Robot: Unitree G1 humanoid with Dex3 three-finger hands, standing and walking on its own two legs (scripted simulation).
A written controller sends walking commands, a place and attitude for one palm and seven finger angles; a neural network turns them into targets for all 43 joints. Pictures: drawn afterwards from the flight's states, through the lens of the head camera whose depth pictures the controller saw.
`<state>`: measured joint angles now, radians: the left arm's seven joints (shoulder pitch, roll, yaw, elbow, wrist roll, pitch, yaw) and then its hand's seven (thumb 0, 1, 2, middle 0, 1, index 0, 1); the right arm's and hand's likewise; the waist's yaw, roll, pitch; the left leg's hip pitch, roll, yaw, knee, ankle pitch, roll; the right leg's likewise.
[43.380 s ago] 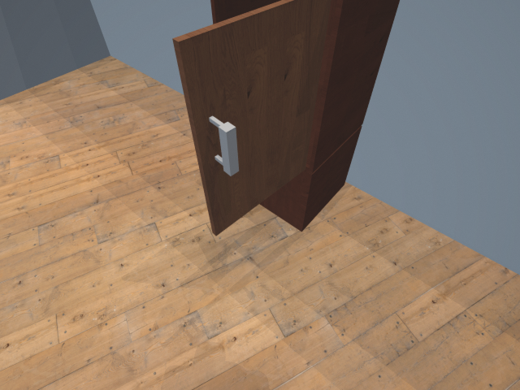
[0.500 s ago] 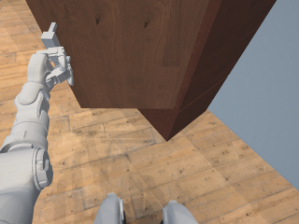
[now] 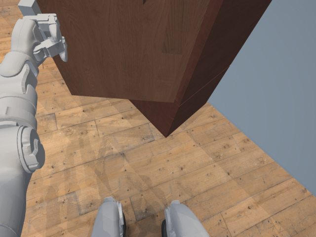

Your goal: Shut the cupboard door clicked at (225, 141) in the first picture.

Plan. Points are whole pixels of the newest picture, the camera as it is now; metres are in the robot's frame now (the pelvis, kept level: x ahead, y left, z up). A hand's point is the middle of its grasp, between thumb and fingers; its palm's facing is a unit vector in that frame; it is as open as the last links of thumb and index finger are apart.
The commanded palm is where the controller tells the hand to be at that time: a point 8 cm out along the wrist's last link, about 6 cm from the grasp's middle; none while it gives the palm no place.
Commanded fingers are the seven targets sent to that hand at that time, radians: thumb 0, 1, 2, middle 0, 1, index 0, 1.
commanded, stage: push the door shut along its arc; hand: left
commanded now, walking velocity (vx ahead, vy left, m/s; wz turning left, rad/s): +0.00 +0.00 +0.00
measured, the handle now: (43, 23) +0.62 +0.23 +0.11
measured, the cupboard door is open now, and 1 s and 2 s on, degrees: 46 39 39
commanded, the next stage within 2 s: pull the fist back off the door in 0.50 s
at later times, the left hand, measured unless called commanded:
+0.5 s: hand (86, 22) +0.60 +0.13 +0.13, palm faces -0.28 -0.96 -0.02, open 3.1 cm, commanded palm +0.62 +0.16 +0.11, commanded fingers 0.00 0.90 0.90 -1.30 -1.50 -1.30 -1.50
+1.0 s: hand (89, 26) +0.60 +0.12 +0.12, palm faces +0.12 -0.99 -0.02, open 3.0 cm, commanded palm +0.57 +0.15 +0.11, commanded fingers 0.00 0.90 0.90 -1.30 -1.50 -1.30 -1.50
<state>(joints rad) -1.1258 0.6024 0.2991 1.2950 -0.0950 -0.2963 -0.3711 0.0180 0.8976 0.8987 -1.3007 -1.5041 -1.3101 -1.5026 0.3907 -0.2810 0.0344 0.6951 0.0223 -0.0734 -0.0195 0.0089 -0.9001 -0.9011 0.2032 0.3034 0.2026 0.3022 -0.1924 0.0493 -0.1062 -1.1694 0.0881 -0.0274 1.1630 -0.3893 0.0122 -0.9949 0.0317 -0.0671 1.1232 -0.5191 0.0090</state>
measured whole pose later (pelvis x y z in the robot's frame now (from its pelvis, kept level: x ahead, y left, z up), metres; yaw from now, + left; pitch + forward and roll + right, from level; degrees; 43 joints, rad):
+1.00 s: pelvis +0.02 -0.01 +0.01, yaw -1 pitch +26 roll -5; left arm -1.16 0.48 0.41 1.20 0.06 -0.23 0.05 0.01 0.87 0.90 -1.30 -1.50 -1.30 -1.50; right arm 0.48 -0.22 0.03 0.65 -0.06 -0.02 0.08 0.01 -0.90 -0.90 0.20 0.30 0.20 0.30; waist -0.24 0.08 -0.12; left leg -1.18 0.11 -0.02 1.14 -0.41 0.00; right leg -1.02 0.05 -0.05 1.09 -0.52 0.00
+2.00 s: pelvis +0.04 -0.02 +0.06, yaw +1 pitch +9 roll -2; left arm -0.40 0.28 0.25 0.62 -0.19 -0.31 -0.09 0.02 0.90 0.90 -1.30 -1.50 -1.30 -1.50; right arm 0.38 -0.25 -0.01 0.63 0.06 0.02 -0.01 0.01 -0.90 -0.90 0.20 0.30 0.20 0.30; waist -0.06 0.06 -0.12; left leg -0.66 0.08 0.02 0.85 -0.34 -0.01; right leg -0.52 0.02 -0.02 0.83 -0.46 0.00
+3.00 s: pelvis +0.05 -0.02 +0.10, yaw +3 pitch -5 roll +0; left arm 0.45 0.33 0.34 -0.31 -0.08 -0.06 0.11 0.01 0.89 0.90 -0.25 -0.35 -0.25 -0.35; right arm 0.20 -0.25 0.01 0.64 0.03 -0.08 -0.09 0.02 -0.90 -0.90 0.20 0.30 0.20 0.30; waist 0.07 0.09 0.02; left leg -0.16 0.02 0.03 0.42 -0.18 -0.01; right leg -0.01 -0.01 -0.03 0.39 -0.30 0.00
